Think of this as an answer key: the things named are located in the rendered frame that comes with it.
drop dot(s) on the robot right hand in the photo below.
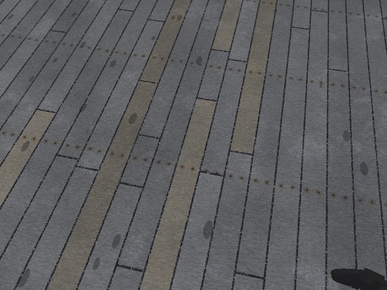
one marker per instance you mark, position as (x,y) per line
(360,279)

